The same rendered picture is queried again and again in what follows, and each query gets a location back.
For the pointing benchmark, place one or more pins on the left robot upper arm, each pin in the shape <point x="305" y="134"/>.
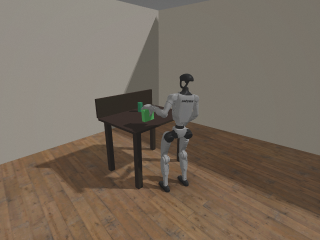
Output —
<point x="170" y="100"/>

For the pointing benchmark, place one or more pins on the robot left shin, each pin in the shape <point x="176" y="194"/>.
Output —
<point x="164" y="170"/>

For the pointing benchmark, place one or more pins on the right robot thigh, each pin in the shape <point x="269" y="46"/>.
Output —
<point x="183" y="142"/>

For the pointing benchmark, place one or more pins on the sponge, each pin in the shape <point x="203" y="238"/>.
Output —
<point x="146" y="115"/>

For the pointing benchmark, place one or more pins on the right robot upper arm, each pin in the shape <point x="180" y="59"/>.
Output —
<point x="195" y="111"/>

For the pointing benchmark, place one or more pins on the robot right forearm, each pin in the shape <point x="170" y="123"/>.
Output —
<point x="190" y="119"/>

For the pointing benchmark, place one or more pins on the table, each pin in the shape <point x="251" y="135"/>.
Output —
<point x="121" y="111"/>

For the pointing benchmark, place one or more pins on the left robot hand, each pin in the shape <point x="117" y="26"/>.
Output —
<point x="147" y="107"/>

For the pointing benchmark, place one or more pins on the robot left forearm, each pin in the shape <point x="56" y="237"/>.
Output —
<point x="156" y="109"/>

